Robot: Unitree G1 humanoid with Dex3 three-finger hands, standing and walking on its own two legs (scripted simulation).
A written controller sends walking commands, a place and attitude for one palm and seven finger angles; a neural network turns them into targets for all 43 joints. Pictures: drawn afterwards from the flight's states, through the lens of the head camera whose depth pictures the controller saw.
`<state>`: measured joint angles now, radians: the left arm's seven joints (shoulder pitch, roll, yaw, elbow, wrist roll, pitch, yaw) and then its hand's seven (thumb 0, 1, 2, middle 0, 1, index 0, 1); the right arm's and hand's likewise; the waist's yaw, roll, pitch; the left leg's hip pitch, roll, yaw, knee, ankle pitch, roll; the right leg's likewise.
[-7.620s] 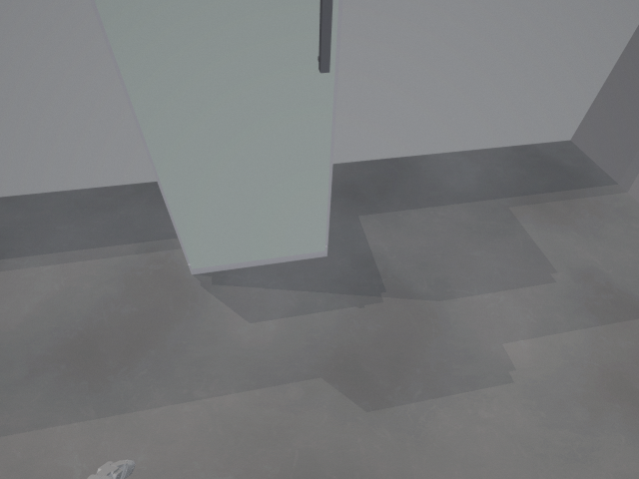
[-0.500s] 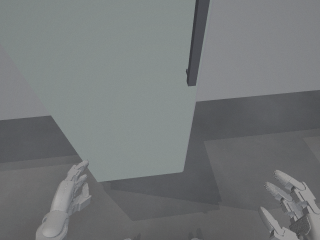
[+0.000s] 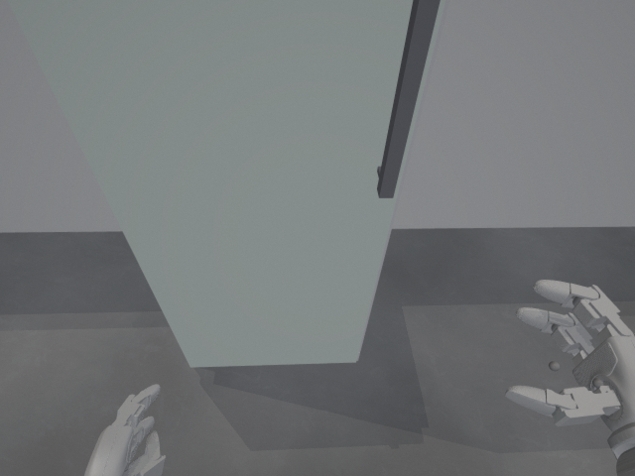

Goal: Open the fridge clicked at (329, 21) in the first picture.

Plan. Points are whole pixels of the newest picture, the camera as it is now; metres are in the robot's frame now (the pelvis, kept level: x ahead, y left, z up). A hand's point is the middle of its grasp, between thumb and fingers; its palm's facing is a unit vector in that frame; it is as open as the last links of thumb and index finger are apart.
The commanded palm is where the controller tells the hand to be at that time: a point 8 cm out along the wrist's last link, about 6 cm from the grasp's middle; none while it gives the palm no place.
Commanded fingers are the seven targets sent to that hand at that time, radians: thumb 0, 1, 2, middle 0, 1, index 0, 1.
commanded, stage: raise the hand to about handle height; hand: right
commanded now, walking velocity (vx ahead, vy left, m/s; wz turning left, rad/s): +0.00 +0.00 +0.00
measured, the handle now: (399, 103) +0.54 -0.08 +0.22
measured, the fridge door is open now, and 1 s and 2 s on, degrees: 0 0 0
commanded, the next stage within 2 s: move the hooked fingers beside the handle in 1.06 s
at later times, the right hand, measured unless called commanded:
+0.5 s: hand out of the picture +0.28 -0.27 +0.21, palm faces +0.03 +1.00 -0.09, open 14.0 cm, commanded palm +0.25 -0.32 +0.22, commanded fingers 0.00 0.50 -0.30 0.30 1.20 0.30 1.20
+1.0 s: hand (626, 249) +0.30 -0.28 +0.21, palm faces +0.06 +1.00 -0.07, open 14.0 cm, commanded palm +0.26 -0.31 +0.22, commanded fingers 0.00 0.50 -0.30 0.30 1.20 0.30 1.20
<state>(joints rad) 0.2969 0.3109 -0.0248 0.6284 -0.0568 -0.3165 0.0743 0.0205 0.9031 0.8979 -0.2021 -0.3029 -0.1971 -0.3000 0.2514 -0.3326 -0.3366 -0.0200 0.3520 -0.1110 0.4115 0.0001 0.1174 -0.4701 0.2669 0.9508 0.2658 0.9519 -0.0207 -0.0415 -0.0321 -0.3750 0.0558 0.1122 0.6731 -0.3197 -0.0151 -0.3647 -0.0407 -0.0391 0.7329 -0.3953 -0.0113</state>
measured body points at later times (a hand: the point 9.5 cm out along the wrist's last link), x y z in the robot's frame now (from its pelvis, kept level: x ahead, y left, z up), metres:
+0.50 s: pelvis +0.02 +0.00 +0.02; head -0.01 +0.01 +0.47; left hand +0.21 +0.20 -0.04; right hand +0.27 -0.33 +0.22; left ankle +0.02 +0.13 -0.72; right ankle -0.01 -0.11 -0.72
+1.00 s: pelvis +0.01 +0.01 +0.02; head -0.01 +0.02 +0.47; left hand +0.21 +0.23 -0.04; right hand +0.29 -0.33 +0.21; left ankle +0.02 +0.13 -0.72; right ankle -0.01 -0.11 -0.72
